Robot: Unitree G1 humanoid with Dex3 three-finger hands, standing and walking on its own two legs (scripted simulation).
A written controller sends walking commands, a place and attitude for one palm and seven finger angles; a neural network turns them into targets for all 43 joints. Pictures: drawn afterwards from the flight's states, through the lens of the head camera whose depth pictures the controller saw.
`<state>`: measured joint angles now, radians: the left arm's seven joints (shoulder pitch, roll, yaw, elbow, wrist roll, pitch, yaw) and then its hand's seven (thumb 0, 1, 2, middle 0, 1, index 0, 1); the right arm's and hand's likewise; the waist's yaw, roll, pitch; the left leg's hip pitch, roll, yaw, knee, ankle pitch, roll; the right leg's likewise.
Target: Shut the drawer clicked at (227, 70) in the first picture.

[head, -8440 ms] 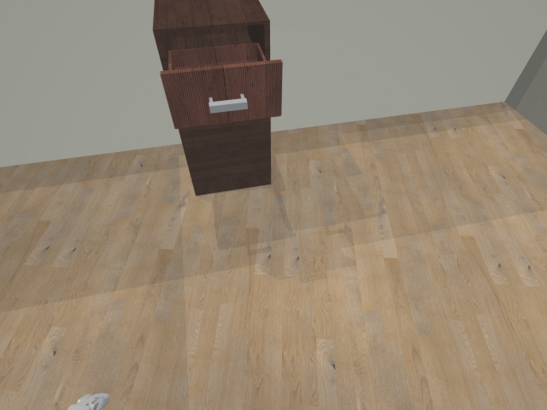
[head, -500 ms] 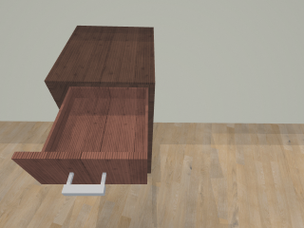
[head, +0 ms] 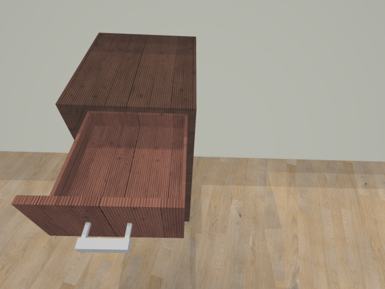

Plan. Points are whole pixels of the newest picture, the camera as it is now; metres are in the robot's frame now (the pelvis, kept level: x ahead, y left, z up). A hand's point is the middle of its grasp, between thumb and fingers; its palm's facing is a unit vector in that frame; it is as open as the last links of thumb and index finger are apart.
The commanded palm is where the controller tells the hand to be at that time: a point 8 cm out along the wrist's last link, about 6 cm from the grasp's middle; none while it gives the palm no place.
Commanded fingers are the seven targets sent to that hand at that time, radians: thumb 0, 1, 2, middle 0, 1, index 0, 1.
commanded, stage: come to a stop and stand still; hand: left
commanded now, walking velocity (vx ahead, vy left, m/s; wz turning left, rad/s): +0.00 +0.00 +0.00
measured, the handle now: (106, 236) +0.23 +0.21 -0.06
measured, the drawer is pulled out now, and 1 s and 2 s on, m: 0.30 0.30 0.29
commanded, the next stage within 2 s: look again from close up in 0.50 s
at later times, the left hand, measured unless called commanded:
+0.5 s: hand out of the picture -0.03 +0.23 -0.17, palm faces -0.03 -0.97 -0.23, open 7.4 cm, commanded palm none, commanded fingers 0.00 0.90 0.90 -0.20 -0.30 -0.20 -0.30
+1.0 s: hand out of the picture -0.02 +0.18 -0.18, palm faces -0.02 -0.99 -0.14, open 7.4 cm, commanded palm none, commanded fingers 0.00 0.90 0.90 -0.20 -0.30 -0.20 -0.30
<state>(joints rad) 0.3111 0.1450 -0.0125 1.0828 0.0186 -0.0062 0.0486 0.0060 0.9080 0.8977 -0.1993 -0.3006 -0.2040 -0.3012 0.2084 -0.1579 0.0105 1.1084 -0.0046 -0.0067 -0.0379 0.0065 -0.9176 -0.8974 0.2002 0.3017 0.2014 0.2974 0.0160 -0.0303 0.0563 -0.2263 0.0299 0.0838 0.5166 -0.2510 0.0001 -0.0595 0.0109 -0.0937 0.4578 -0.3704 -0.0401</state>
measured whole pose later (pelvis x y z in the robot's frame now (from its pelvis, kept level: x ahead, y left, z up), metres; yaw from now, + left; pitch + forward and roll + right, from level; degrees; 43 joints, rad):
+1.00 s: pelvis -0.01 +0.02 +0.00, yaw -2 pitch -1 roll +0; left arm 0.33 0.13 -0.02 1.07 0.02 -0.01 0.04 0.00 0.90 0.90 -0.20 -0.30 -0.20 -0.30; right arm 0.27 -0.14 0.01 1.13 0.00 -0.02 -0.03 0.01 -0.92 -0.90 0.20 0.30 0.20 0.30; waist 0.01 -0.03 0.03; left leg -0.24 0.00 0.08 0.46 -0.21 0.03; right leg -0.11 -0.01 -0.05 0.45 -0.33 -0.01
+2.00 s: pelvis -0.07 -0.01 -0.08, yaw +0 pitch +10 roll -1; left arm 0.66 0.17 0.10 -0.16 -0.25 -0.43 -0.19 0.02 0.90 0.90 -0.83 -0.98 -0.83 -0.98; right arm 0.26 -0.18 0.00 0.59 0.03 -0.17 -0.07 0.01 -0.90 -0.90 0.21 0.30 0.21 0.30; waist 0.01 0.06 -0.14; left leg -0.88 0.05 -0.01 1.08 -0.39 -0.01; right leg -0.72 0.02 -0.14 1.09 -0.56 -0.07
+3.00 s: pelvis -0.05 +0.03 -0.07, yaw +0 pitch +9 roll -3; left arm 0.91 0.17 -0.03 -0.49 -0.18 -0.32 -0.08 0.02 0.90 0.90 -1.40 -1.60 -1.40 -1.60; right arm 0.27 -0.21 -0.01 0.43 0.05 -0.13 -0.04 0.02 -0.90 -0.90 0.20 0.30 0.20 0.30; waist 0.02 0.06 -0.15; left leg -0.80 0.03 0.01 1.05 -0.41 0.03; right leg -0.62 0.01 -0.12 1.02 -0.55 -0.03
